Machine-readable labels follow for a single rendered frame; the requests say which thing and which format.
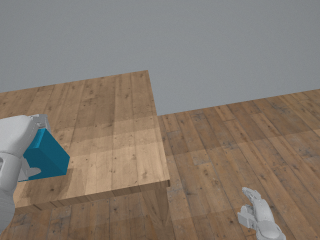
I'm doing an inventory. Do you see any robot right forearm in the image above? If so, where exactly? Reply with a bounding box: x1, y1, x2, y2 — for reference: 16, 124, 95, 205
256, 220, 286, 240

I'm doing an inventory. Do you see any right robot hand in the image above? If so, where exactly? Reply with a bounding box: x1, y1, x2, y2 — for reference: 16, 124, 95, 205
237, 187, 275, 231

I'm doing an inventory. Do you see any robot left forearm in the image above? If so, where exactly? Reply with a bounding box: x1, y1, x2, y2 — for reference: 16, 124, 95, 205
0, 152, 22, 236

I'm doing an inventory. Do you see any table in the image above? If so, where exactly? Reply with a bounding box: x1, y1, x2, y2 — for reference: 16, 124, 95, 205
0, 70, 174, 240

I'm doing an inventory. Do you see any left robot hand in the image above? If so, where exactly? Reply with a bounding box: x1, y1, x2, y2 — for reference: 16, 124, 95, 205
0, 114, 52, 182

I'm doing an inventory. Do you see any sponge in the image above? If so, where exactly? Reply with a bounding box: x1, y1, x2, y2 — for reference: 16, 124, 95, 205
19, 128, 70, 182

